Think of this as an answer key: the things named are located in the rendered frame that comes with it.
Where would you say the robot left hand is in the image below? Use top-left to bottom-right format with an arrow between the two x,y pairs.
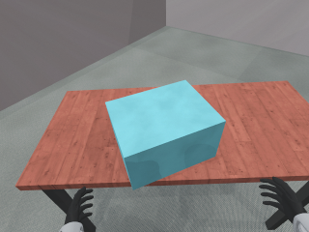
64,187 -> 94,225

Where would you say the table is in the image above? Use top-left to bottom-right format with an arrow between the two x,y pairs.
15,80 -> 309,232

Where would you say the robot right forearm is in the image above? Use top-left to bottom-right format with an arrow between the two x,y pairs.
293,213 -> 309,232

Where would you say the carton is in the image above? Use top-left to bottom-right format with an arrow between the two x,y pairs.
105,80 -> 226,190

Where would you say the robot right hand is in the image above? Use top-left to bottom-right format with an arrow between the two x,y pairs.
259,176 -> 307,223

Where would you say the robot left forearm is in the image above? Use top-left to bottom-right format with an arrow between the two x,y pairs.
59,221 -> 84,232

